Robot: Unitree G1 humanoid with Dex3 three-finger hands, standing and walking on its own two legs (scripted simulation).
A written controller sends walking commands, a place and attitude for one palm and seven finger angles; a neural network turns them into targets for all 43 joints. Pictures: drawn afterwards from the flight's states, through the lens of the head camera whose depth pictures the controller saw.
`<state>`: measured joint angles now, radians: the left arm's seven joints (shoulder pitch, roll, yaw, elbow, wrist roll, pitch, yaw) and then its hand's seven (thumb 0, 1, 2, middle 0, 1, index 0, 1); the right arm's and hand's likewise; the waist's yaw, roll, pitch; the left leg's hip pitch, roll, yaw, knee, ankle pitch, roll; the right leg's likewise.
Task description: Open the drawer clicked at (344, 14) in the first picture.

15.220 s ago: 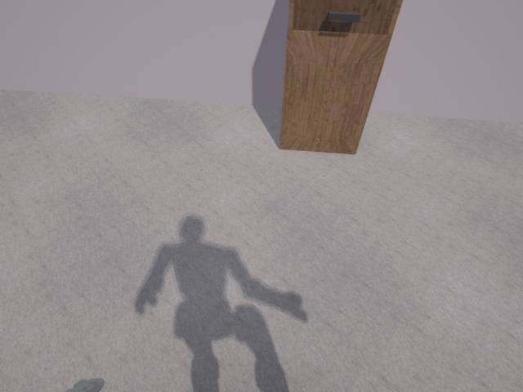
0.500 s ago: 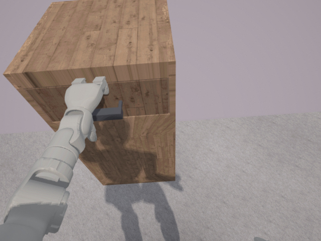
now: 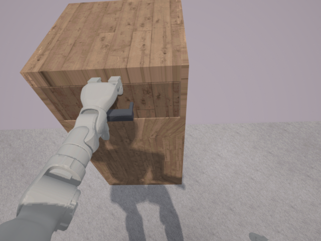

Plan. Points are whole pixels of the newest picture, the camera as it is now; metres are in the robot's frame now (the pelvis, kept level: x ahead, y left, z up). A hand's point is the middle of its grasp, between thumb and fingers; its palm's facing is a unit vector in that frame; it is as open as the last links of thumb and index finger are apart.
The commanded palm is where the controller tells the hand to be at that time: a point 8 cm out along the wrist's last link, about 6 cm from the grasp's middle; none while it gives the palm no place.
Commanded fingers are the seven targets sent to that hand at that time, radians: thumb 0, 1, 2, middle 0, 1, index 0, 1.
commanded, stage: lower the fingers behind the handle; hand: left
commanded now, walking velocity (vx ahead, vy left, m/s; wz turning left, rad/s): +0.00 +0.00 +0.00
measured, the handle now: (113, 110) +0.49 +0.17 +0.01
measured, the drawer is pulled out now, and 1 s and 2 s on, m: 0.00 0.00 0.00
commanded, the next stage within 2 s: close the thumb around the handle in 1.62 s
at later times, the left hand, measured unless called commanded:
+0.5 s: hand (106, 108) +0.45 +0.17 +0.07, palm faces +0.02 +0.01 -1.00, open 13.7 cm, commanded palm +0.43 +0.18 +0.09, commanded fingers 0.00 -0.50 0.30 -0.30 -1.20 -0.30 -1.20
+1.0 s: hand (113, 127) +0.43 +0.17 +0.00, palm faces -0.13 +0.00 -0.99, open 13.8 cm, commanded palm +0.43 +0.18 +0.06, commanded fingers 0.00 -0.50 0.30 -0.30 -1.20 -0.30 -1.20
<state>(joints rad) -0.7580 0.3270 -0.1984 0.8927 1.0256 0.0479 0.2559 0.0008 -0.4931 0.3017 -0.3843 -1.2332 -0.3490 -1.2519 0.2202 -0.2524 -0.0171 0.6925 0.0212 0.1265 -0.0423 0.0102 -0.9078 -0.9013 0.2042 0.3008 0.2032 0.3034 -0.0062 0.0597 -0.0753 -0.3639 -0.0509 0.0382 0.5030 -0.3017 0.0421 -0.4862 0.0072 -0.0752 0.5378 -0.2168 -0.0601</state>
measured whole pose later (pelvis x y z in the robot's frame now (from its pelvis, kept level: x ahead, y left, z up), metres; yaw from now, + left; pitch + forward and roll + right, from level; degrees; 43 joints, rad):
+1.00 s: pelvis -0.05 +0.00 -0.03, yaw -2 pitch +16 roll +1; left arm -0.83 0.44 -0.12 1.07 1.04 -0.07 0.26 0.00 -0.49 0.30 -0.32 -1.21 -0.31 -1.24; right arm 0.33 -0.28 -0.01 0.64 0.02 0.04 -0.07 0.01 -0.91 -0.90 0.21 0.30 0.20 0.30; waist -0.12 0.03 -0.08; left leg -0.68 -0.04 0.07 0.74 -0.33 0.05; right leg -0.78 0.02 -0.05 0.70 -0.20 -0.07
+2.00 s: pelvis -0.02 +0.01 -0.02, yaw -1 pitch +15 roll +1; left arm -0.80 0.32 -0.15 1.10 1.07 0.05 0.44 0.00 -0.15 0.45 -0.37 -1.25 -0.34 -1.27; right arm 0.27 -0.25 -0.01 0.70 0.00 0.11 -0.06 0.01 -0.91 -0.90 0.21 0.30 0.20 0.30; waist -0.08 0.04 -0.10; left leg -0.61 -0.05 0.05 0.70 -0.36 0.05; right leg -0.71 0.02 -0.06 0.68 -0.24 -0.06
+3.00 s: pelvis +0.02 +0.01 -0.01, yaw -1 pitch +15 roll +0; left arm -0.51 0.27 -0.17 0.76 1.07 0.07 0.43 0.01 0.66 0.80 -0.35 -1.35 -0.40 -1.35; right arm 0.24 -0.25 -0.05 0.68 0.00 0.13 0.00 0.01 -0.91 -0.90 0.20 0.30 0.20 0.30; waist -0.01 0.07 -0.12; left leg -0.51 -0.04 0.04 0.65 -0.40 0.05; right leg -0.62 0.03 -0.06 0.66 -0.29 -0.06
